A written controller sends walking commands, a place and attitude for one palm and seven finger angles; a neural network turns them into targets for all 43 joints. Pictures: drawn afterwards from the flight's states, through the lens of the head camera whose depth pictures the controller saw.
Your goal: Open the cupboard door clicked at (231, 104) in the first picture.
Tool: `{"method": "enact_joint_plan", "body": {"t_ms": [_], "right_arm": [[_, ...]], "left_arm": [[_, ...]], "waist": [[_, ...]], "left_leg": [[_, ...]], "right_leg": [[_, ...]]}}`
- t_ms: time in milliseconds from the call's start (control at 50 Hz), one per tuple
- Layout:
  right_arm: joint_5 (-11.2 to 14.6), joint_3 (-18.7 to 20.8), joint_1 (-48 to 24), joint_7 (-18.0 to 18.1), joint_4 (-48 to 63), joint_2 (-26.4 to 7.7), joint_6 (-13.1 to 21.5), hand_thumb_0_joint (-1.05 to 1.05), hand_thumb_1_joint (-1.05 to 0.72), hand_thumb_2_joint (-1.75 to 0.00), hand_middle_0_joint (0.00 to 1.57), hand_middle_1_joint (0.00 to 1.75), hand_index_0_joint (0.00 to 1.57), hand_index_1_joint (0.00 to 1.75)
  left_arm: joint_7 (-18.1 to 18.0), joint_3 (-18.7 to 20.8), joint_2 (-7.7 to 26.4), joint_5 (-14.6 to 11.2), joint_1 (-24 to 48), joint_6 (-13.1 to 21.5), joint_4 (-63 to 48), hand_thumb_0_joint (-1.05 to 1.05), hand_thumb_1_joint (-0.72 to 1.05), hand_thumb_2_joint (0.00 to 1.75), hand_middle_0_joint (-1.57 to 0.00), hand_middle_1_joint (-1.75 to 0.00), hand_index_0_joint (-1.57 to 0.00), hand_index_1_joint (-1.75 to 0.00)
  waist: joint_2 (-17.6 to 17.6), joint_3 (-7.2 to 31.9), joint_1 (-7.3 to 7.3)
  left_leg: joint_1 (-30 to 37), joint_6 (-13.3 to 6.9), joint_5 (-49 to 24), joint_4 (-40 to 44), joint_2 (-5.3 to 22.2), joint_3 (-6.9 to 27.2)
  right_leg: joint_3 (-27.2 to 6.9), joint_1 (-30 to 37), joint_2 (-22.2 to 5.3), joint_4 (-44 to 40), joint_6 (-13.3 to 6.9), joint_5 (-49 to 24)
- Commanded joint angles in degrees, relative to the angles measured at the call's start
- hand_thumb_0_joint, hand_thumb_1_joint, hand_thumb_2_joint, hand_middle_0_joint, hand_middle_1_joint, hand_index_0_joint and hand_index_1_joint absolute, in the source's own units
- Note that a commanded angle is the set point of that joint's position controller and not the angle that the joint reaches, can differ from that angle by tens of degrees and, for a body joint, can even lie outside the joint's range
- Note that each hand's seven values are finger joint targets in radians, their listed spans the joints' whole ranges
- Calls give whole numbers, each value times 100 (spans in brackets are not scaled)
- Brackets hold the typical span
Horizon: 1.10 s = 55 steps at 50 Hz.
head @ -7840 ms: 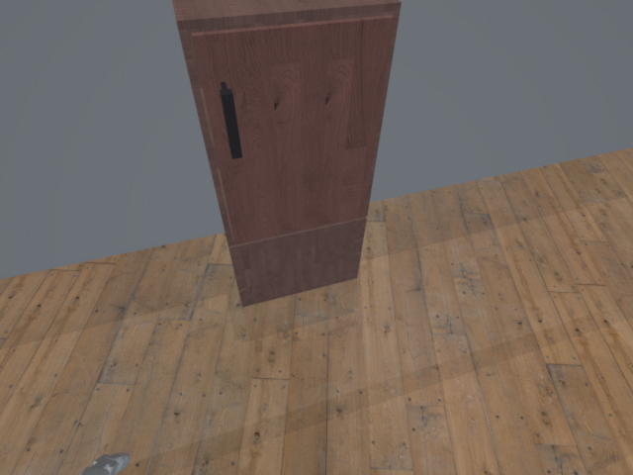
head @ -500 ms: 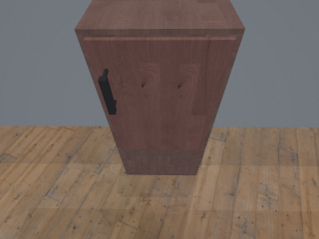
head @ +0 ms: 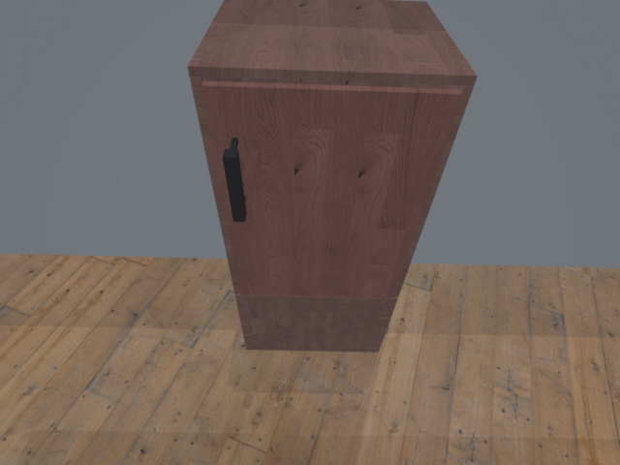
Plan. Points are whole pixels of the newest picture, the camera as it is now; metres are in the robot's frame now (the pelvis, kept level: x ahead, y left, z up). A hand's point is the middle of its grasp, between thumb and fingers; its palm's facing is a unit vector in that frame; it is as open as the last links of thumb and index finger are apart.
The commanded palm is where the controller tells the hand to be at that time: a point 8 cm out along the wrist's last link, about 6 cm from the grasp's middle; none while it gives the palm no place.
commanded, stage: come to a stop and stand still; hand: left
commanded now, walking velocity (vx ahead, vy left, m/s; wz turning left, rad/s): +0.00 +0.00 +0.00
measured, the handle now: (237, 180) +0.59 +0.17 +0.03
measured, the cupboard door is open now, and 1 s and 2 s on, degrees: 0 0 0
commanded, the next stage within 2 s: look again from close up in 1.00 s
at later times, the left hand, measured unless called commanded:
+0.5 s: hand out of the picture -0.12 +0.16 -0.19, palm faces +0.12 -0.98 -0.13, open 7.4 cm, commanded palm none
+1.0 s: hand out of the picture -0.05 +0.23 -0.17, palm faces -0.05 -0.99 -0.15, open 7.4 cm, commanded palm none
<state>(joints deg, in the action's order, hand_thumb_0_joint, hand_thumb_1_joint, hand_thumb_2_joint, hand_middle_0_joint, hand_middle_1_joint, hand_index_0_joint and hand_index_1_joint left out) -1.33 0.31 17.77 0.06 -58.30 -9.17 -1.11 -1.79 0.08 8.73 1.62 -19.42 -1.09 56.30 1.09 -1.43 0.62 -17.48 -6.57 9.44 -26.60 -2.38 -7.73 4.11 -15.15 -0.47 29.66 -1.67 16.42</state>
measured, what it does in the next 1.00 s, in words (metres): walks backwards: left foot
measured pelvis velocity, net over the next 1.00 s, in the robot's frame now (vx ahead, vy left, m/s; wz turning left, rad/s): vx -0.10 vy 0.06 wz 0.00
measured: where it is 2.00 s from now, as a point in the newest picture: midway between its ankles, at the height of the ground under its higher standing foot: outside the picture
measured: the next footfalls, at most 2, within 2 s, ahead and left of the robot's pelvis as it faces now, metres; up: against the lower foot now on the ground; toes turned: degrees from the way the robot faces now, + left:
left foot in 0.60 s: -0.04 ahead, +0.10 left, +0.00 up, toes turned +4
right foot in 1.30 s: -0.05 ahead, -0.10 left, +0.00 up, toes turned -1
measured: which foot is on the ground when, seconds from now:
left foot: down 0.00-0.44, up 0.46-0.58, down 0.60-1.00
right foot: down 0.00-0.60, up 0.62-1.00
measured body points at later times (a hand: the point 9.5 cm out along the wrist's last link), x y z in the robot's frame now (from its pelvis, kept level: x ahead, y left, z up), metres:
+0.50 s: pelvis -0.05 +0.02 +0.00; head -0.08 +0.04 +0.45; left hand -0.13 +0.22 -0.17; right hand +0.00 -0.22 -0.14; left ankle +0.03 +0.05 -0.71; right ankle +0.05 -0.12 -0.73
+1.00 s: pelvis -0.10 +0.06 +0.02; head -0.09 +0.09 +0.47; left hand -0.04 +0.29 -0.15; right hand -0.20 -0.13 -0.12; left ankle -0.08 +0.09 -0.73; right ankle -0.14 -0.11 -0.66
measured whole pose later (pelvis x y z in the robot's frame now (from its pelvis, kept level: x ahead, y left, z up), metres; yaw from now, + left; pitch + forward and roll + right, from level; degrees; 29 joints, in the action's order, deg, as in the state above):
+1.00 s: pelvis -0.10 +0.06 +0.02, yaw +0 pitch +2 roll -3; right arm -1.7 -0.4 28.6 2.6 -63.5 -2.6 3.1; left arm -0.5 2.5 11.8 1.8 -14.0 -2.2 59.6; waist -1.7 1.0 4.9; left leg -11.4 -6.5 6.9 -16.2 -2.2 -4.8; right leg -1.6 -23.4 -0.6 53.7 0.0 16.5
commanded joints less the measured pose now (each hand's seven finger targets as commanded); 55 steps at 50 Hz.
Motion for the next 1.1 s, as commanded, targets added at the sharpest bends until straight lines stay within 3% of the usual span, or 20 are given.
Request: {"method": "enact_joint_plan", "body": {"t_ms": [0,260,340,380,420,460,480,500,540,560,580,600,620,640,660,700,860,960,1040,1080], "right_arm": [[21,162,-29,78,273,-715,145,0,-90,-90,20,30,20,30],[45,220,-277,97,95,-763,89,0,-90,-90,20,30,20,30],[41,238,-323,88,102,-738,47,0,-90,-90,20,30,20,30],[30,242,-213,79,97,-602,-24,0,-90,-90,20,30,20,30],[2,319,331,78,-56,-379,-193,0,-90,-90,20,30,20,30],[7,454,1103,70,-241,-487,-314,0,-90,-90,20,30,20,30],[43,432,1287,52,-280,-398,-214,0,-90,-90,20,30,20,30],[55,356,1400,35,-257,-250,-90,0,-90,-90,20,30,20,30],[57,189,1133,23,-238,32,92,0,-90,-90,20,30,20,30],[40,172,1088,74,-188,-90,145,0,-90,-90,20,30,20,30],[-3,176,970,140,-49,-332,201,0,-90,-90,20,30,20,30],[-21,182,735,233,158,-519,194,0,-90,-90,20,30,20,30],[-54,168,231,303,215,-507,219,0,-90,-90,20,30,20,30],[-44,164,86,304,165,-606,259,0,-90,-90,20,30,20,30],[-42,135,70,291,214,-470,275,0,-90,-90,20,30,20,30],[-43,156,373,256,142,-521,340,0,-90,-90,20,30,20,30],[-43,135,1785,347,-420,-264,470,0,-90,-90,20,30,20,30],[-39,80,1872,347,-600,-236,411,0,-90,-90,20,30,20,30],[-13,70,1654,328,-664,-240,353,0,-90,-90,20,30,20,30],[-21,74,1526,307,-683,-249,315,0,-90,-90,20,30,20,30]], "left_arm": [[-18,102,426,-10,-406,110,-108,0,90,90,-20,-30,-20,-30],[1,103,268,38,-1167,55,465,0,90,90,-20,-30,-20,-30],[5,131,289,50,-1317,41,501,0,90,90,-20,-30,-20,-30],[-4,164,385,41,-1157,32,454,0,90,90,-20,-30,-20,-30],[-67,276,656,17,-322,8,223,0,90,90,-20,-30,-20,-30],[-200,404,873,44,1049,3,-282,0,90,90,-20,-30,-20,-30],[-198,386,852,59,1460,77,-392,0,90,90,-20,-30,-20,-30],[-180,379,833,77,1387,118,-426,0,90,90,-20,-30,-20,-30],[-128,326,688,47,466,40,-169,0,90,90,-20,-30,-20,-30],[-103,287,484,-15,37,-37,-98,0,90,90,-20,-30,-20,-30],[-77,256,262,-72,-167,-61,-94,0,90,90,-20,-30,-20,-30],[-69,279,289,-65,-87,-48,-217,0,90,90,-20,-30,-20,-30],[-34,358,410,-41,-83,-88,-145,0,90,90,-20,-30,-20,-30],[-58,363,372,-17,2,-165,-92,0,90,90,-20,-30,-20,-30],[-23,353,450,13,116,-141,-83,0,90,90,-20,-30,-20,-30],[55,313,355,39,144,-73,-69,0,90,90,-20,-30,-20,-30],[155,297,443,8,536,41,-93,0,90,90,-20,-30,-20,-30],[152,224,322,-19,612,-24,8,0,90,90,-20,-30,-20,-30],[128,180,305,-23,540,-65,139,0,90,90,-20,-30,-20,-30],[119,153,258,-40,598,-65,158,0,90,90,-20,-30,-20,-30]], "waist": [[54,-112,-109],[79,-314,-234],[-299,-305,-250],[-707,-364,-116],[-1658,-240,295],[-1694,-84,791],[-1435,-148,920],[-994,-333,852],[268,-951,301],[1224,-1050,129],[2089,-1182,35],[1535,-1121,-74],[916,-631,-290],[1209,-435,-371],[478,-853,-375],[-237,-995,-279],[193,-166,271],[522,10,294],[759,-57,221],[725,-98,210]], "left_leg": [[-310,212,2493,1498,1138,1588],[-626,308,2810,1701,1079,1455],[-580,421,2689,1371,826,1180],[-95,530,2291,599,466,884],[1250,673,1031,-2152,-74,275],[1586,585,1029,-4265,110,813],[1503,545,1371,-4216,286,889],[1167,507,1632,-3186,381,842],[424,575,1735,120,311,709],[0,629,2043,951,403,1116],[-393,383,2354,1682,1346,2532],[-1098,-119,2064,1923,1882,3016],[-1002,-167,1687,1822,1657,2711],[-1178,-49,2446,1941,1821,3288],[-1302,-35,2953,2051,1880,3380],[-939,-65,3002,2119,1795,3088],[1584,247,1151,1940,1687,2597],[1649,320,-198,1774,1584,2163],[1304,318,370,1843,1458,1943],[1058,119,775,1869,1505,1964]], "right_leg": [[-380,79,-207,-380,-118,621],[-309,225,-104,-176,-79,598],[-552,53,-190,-487,-156,1047],[-1054,-797,-480,-1131,-299,1950],[-1920,-2628,-1306,-2437,-626,3159],[-1806,-3463,-1656,-2445,-656,1994],[-1441,-3468,-1527,-2178,-539,1571],[-1249,-2949,-1317,-1828,-418,1243],[-992,-1977,-812,-233,-240,1524],[-708,-1756,-389,762,-153,1443],[-432,-2046,83,1818,98,1122],[-746,-1692,30,2533,98,760],[-850,-1340,89,3100,154,517],[-1100,-1392,-9,3534,175,350],[-1143,-1698,-92,3645,135,111],[-928,-1948,-88,3716,121,-201],[-687,-2362,-91,2770,160,-121],[-531,-1751,-28,2187,196,204],[-442,-1341,-91,1769,200,273],[-374,-1061,-125,1356,169,471]]}}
